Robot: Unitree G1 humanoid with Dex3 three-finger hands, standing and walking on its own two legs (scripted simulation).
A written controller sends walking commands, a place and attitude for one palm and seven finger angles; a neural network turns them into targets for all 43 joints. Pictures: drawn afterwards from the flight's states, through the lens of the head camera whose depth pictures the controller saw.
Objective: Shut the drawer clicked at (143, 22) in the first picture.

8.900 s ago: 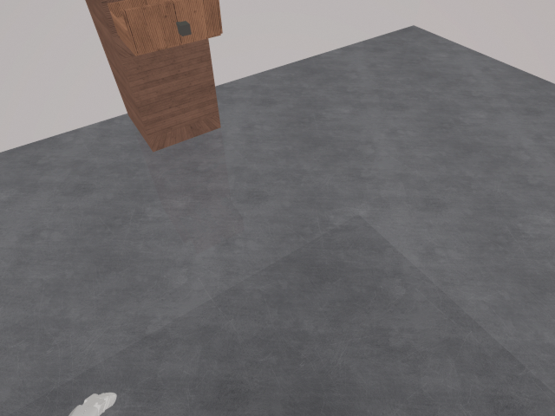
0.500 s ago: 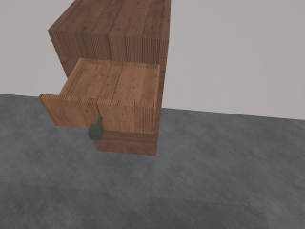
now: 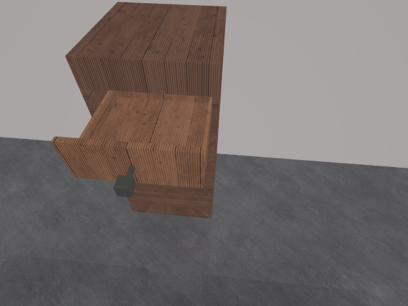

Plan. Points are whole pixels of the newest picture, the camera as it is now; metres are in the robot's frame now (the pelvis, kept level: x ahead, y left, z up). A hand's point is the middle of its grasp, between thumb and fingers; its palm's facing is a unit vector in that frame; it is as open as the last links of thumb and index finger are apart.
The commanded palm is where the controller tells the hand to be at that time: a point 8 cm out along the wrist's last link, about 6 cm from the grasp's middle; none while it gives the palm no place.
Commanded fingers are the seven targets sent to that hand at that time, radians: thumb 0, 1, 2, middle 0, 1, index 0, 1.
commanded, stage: look again from close up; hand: left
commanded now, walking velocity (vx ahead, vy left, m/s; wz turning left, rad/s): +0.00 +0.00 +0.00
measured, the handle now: (127, 179) +0.42 +0.23 -0.06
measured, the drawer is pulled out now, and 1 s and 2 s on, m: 0.23 0.23 0.23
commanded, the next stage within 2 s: shuffle to correct the standing spot in 0.54 s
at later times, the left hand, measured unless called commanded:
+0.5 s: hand out of the picture -0.04 +0.21 -0.17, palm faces +0.01 -0.97 -0.22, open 7.4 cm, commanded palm none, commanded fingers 0.00 0.90 0.90 -0.20 -0.30 -0.20 -0.30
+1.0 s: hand out of the picture -0.01 +0.19 -0.19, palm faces +0.06 -0.99 -0.14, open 7.4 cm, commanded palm none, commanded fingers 0.00 0.90 0.90 -0.20 -0.30 -0.20 -0.30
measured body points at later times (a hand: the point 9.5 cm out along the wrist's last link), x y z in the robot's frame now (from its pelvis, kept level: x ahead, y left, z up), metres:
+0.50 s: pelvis -0.04 +0.04 +0.00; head -0.03 +0.02 +0.45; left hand -0.04 +0.27 -0.15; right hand -0.05 -0.17 -0.17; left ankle -0.05 +0.14 -0.74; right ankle -0.01 -0.09 -0.74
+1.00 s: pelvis +0.02 +0.03 -0.02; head +0.03 +0.04 +0.43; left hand -0.01 +0.24 -0.18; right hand +0.00 -0.19 -0.17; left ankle -0.05 +0.14 -0.74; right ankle -0.01 -0.09 -0.74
